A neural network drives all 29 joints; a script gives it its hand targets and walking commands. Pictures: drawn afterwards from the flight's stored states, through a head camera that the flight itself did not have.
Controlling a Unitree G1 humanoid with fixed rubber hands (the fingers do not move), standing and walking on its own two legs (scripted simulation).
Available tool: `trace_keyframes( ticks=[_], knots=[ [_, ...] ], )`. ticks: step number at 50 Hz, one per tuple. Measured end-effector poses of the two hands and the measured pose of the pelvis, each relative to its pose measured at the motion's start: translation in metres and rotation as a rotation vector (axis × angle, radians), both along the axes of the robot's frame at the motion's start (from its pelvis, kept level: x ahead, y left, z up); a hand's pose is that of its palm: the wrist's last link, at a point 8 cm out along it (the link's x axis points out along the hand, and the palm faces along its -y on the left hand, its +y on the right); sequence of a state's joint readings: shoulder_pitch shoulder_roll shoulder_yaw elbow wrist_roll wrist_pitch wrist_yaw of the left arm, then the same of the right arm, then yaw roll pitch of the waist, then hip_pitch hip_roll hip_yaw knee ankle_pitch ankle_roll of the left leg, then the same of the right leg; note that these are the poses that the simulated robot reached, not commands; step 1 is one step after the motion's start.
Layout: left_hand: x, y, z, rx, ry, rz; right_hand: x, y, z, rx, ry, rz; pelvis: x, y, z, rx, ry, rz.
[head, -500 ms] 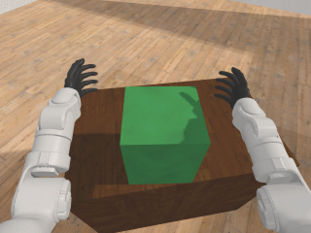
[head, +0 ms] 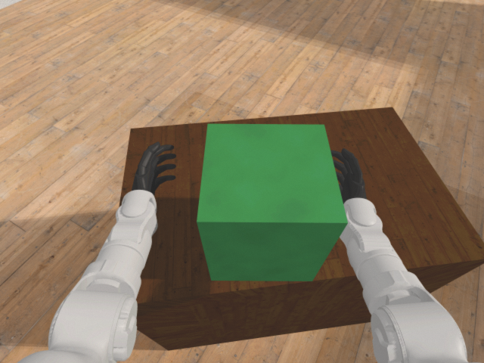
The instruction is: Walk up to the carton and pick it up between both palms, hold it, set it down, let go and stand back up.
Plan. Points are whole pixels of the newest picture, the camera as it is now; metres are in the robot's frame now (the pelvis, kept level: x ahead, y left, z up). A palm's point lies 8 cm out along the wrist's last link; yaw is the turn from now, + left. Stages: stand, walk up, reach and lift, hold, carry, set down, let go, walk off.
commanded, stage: reach and lift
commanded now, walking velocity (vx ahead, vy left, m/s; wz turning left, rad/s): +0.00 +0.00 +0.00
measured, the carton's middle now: (263, 208) +0.39 -0.02 -0.01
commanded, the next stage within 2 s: none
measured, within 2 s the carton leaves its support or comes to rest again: neither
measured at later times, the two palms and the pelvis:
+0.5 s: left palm (162, 197) +0.39 +0.18 +0.01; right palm (348, 203) +0.39 -0.17 +0.01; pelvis -0.03 -0.01 -0.03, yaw +0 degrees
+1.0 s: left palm (175, 197) +0.39 +0.15 +0.02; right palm (338, 206) +0.38 -0.15 +0.02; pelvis -0.02 +0.00 -0.02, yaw +1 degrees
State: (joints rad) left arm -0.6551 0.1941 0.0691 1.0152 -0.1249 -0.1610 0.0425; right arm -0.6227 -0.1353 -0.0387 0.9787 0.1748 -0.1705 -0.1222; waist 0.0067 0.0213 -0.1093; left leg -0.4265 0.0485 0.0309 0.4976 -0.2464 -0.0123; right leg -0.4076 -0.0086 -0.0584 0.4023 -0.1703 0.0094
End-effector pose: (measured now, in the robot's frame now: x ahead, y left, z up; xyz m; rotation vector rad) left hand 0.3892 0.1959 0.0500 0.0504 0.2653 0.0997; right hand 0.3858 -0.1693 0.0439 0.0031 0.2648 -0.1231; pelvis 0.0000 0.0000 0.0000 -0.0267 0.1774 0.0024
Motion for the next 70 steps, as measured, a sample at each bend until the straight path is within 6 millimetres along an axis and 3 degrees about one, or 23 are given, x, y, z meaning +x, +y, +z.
trace_keyframes(
  ticks=[8, 17, 30, 38, 59, 70],
  knots=[
    [0.004, -0.014, -0.009, -0.012, -0.018, -0.014, 0.000, -0.006, -0.009, -0.021, -0.001, -0.008, -0.005, 0.000, -0.008, 0.000, 0.044, 0.000],
    [-0.007, -0.017, -0.037, -0.030, 0.010, 0.027, -0.007, -0.019, -0.027, -0.025, 0.013, -0.020, -0.019, -0.004, -0.020, 0.005, 0.118, -0.007],
    [0.006, -0.031, -0.031, -0.037, -0.036, 0.009, 0.005, 0.006, -0.028, 0.004, -0.015, 0.017, -0.029, -0.008, -0.034, 0.013, 0.184, 0.001],
    [0.006, -0.050, -0.034, -0.064, -0.036, -0.011, 0.002, 0.011, -0.026, -0.005, -0.014, -0.007, -0.027, -0.009, -0.029, 0.014, 0.166, 0.000],
    [-0.009, -0.046, -0.029, -0.050, -0.062, -0.029, -0.027, 0.019, -0.024, -0.035, -0.056, -0.048, -0.010, 0.002, -0.003, 0.004, 0.029, 0.014],
    [-0.008, -0.044, -0.032, -0.041, -0.034, -0.025, -0.024, 0.022, -0.026, -0.071, -0.033, -0.033, 0.003, 0.005, 0.005, 0.002, -0.002, 0.000]
  ],
)
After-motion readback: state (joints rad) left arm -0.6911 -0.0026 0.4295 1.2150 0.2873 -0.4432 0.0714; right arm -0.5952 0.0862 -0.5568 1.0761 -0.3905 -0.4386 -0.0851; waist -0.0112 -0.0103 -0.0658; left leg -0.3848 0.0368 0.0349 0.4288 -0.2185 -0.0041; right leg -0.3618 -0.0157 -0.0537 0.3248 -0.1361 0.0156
